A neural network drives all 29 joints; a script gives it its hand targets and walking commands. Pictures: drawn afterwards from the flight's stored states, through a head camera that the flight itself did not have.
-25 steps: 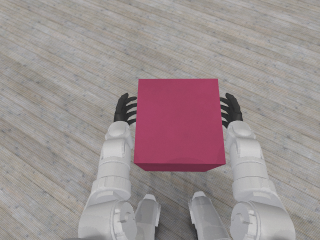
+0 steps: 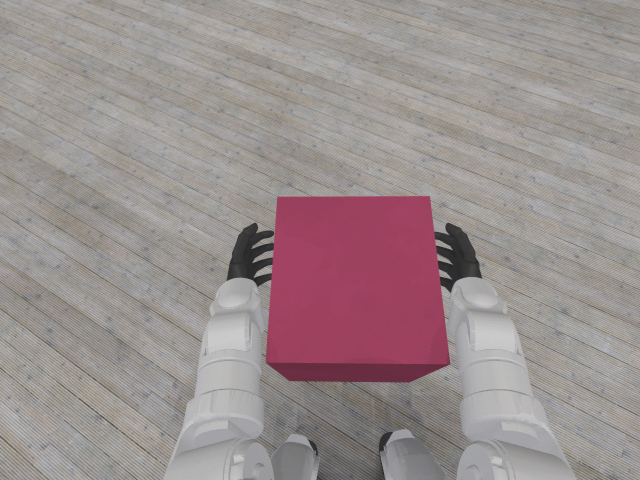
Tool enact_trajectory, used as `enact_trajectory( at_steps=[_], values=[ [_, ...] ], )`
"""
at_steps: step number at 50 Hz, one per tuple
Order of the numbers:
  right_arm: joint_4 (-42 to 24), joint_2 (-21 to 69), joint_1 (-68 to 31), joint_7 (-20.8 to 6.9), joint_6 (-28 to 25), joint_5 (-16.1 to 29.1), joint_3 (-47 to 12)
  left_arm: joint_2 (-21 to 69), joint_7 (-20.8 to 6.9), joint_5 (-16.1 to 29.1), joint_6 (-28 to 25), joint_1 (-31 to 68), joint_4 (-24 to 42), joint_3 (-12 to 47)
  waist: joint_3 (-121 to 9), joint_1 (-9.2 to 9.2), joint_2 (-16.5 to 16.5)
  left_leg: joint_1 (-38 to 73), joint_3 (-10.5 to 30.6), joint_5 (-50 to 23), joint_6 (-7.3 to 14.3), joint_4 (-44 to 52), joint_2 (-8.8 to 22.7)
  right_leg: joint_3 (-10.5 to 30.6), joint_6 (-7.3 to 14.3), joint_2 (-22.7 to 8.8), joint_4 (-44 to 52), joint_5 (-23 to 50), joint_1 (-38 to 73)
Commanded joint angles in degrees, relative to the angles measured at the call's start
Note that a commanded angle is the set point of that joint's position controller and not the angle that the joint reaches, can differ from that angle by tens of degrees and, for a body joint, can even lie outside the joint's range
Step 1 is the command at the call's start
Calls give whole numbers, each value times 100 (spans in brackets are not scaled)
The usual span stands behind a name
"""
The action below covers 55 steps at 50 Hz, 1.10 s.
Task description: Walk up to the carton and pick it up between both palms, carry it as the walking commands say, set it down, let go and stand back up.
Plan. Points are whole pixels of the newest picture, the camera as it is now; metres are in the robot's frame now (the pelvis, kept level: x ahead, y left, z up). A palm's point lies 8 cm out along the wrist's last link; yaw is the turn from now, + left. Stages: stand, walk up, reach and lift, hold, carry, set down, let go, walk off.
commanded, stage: reach and lift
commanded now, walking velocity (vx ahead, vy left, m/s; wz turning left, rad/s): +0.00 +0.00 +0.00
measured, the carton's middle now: (350, 300) +0.35 -0.01 -0.11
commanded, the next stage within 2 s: hold in 1.92 s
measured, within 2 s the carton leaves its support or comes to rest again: neither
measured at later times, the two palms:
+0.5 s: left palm (227, 274) +0.34 +0.14 +0.04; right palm (484, 276) +0.33 -0.15 +0.04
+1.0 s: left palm (206, 275) +0.31 +0.14 +0.09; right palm (501, 272) +0.31 -0.15 +0.09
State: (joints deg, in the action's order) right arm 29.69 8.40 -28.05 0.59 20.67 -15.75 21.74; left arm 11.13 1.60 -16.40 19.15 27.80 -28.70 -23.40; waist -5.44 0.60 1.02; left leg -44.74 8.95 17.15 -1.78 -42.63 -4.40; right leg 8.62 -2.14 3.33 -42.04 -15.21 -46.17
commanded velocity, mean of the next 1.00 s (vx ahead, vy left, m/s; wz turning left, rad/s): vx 0.00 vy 0.00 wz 0.00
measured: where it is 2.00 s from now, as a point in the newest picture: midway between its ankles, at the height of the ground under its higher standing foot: outside the picture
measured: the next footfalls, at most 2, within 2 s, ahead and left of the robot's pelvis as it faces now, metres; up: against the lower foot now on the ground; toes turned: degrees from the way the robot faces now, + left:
none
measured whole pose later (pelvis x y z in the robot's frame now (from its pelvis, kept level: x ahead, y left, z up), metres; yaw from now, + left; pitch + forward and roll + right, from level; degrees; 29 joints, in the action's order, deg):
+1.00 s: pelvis +0.02 +0.00 +0.04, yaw +0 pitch -6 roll +0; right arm 17.8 9.7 -18.9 1.5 42.5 -15.9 15.0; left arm 9.9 0.6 -16.3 40.8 19.3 -18.5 -15.6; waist -0.3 0.4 0.3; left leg -4.0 9.5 12.1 -1.1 -22.2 -2.2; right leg 7.5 -0.9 2.0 -21.8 -10.4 -5.3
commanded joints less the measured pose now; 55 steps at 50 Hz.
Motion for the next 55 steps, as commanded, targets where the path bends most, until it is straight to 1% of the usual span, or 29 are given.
enact_trajectory(
  at_steps=[1,11,21,28,42,48,55],
  values=[
    [97,5811,-3053,-1452,-124,839,-3462,5831,-1443,759,61,2859,-492,3538,-3331,48,-107,1832,-604,-1639,18,610,-277,-634,103,305,489,1684,2301],
    [-156,5789,-2800,-1451,134,925,-3616,5766,-1458,795,310,2538,-301,3687,-2754,-37,-128,2569,-558,-1683,28,1219,-224,-579,95,283,1049,1688,2999],
    [-414,5786,-2616,-1403,521,1060,-3739,5694,-1496,914,700,2303,-116,3702,-2168,-58,-134,3144,-539,-1612,20,1710,-198,-530,81,267,1563,1628,3763],
    [-661,5814,-2492,-1376,894,1224,-3884,5667,-1535,1095,1069,2174,146,3829,-1749,-39,-143,3512,-537,-1566,17,1962,-191,-554,75,249,1840,1555,4136],
    [-1345,5821,-2402,-1368,1731,1606,-4171,5629,-1570,1539,1864,2149,902,4255,-1116,1,-96,3930,-492,-1435,10,2320,-136,-583,79,190,2177,1426,4674],
    [-1324,5682,-2428,-1392,1988,1581,-4012,5531,-1554,1527,2095,2196,938,4077,-758,-29,-98,3940,-489,-1220,33,2461,-116,-573,94,173,2300,1192,4735],
    [-1252,5582,-2640,-1427,1998,1516,-3854,5513,-1528,1468,2142,2388,910,3921,-695,-92,-58,3960,-518,-1074,22,2489,-106,-567,130,179,2320,980,4684]
  ],
)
